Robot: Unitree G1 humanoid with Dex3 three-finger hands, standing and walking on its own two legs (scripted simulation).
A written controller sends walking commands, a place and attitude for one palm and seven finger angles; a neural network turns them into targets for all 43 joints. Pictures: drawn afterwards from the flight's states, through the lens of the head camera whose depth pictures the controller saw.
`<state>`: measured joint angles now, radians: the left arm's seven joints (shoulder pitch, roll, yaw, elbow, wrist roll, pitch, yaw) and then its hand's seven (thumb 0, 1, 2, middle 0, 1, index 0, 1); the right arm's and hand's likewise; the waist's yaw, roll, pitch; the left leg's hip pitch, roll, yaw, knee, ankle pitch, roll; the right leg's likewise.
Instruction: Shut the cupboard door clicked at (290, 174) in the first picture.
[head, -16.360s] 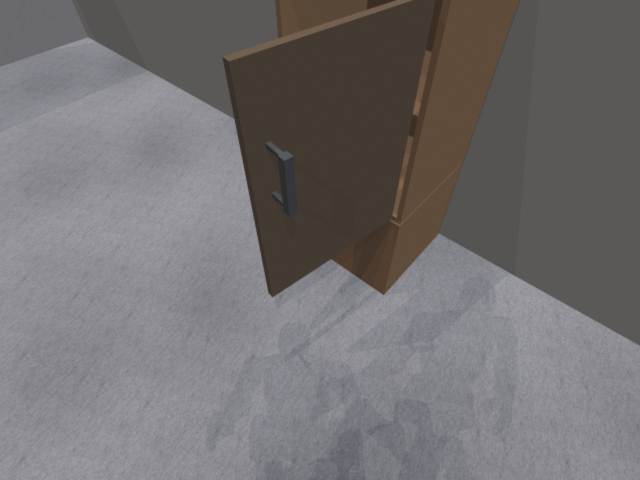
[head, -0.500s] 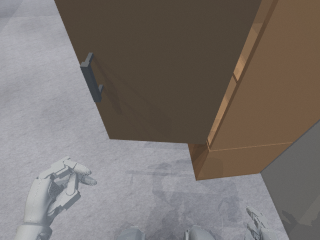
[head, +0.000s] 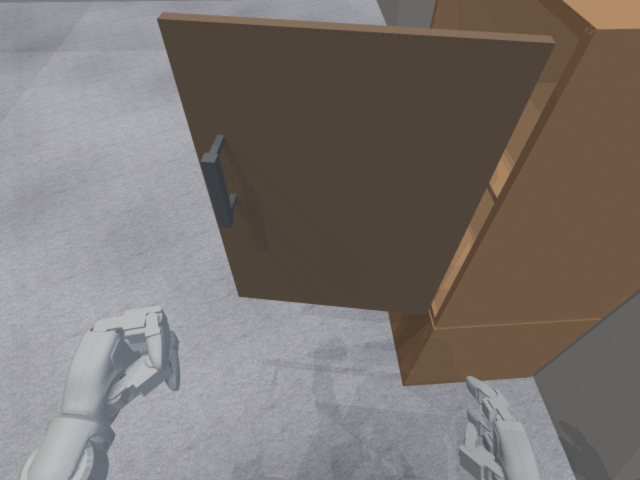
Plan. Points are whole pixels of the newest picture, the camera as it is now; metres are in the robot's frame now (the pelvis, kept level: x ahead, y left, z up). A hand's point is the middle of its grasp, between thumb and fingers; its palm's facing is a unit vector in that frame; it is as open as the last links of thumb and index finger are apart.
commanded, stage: raise the hand and make a fist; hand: left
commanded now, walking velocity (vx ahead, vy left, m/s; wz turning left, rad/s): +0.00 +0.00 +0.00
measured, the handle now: (222, 183) +0.49 +0.19 +0.08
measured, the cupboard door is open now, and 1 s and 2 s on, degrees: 80 80 80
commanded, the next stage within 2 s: bring the fist close to the handle in 0.50 s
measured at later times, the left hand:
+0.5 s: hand (176, 360) +0.22 +0.17 +0.09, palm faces +0.00 -1.00 -0.04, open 3.1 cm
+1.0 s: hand (202, 310) +0.28 +0.16 +0.09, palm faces -0.01 -1.00 -0.04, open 3.1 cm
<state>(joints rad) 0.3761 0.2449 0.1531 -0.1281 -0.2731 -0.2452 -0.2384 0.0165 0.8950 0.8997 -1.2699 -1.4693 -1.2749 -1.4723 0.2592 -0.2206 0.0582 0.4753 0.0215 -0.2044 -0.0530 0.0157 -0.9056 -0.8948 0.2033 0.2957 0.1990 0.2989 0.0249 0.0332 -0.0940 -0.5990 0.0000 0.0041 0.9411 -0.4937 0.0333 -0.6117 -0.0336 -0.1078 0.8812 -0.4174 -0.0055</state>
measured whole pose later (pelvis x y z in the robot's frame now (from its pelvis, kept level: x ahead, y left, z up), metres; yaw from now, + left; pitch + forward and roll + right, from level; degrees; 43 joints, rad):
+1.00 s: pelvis +0.00 -0.02 +0.01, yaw -1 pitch +7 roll +0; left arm 0.10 0.24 0.18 0.14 -0.27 -0.24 -0.23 0.02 0.89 0.90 -1.30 -1.50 -1.31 -1.50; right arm 0.26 -0.25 0.03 0.58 0.04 -0.23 -0.06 0.02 -0.91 -0.89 0.20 0.30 0.20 0.30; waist 0.00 0.03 -0.08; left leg -0.52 0.00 0.02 0.83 -0.43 0.01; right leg -0.57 -0.03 -0.09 0.82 -0.38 -0.03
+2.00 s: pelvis +0.00 -0.02 +0.02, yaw -2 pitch +10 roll +0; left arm -0.37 0.26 0.25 0.67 -0.19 -0.36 -0.17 0.02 0.90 0.90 -1.30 -1.50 -1.30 -1.50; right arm 0.32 -0.26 0.00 0.65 0.03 -0.07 -0.03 0.01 -0.91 -0.89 0.20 0.30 0.20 0.30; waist -0.05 0.02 -0.07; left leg -0.55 0.01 0.05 0.79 -0.41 0.02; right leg -0.61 -0.01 -0.06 0.78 -0.35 -0.02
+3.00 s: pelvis -0.02 -0.01 -0.01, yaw -2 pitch +18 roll -1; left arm -0.99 0.51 0.27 1.24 -0.15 -0.34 -0.41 0.02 0.90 0.90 -1.30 -1.50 -1.30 -1.51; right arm 0.38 -0.30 0.03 0.68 0.02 -0.05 -0.04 0.01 -0.91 -0.89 0.20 0.30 0.20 0.30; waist -0.17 0.01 -0.07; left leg -0.82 0.01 0.02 0.93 -0.42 0.03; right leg -0.84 -0.02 -0.09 0.87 -0.34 -0.02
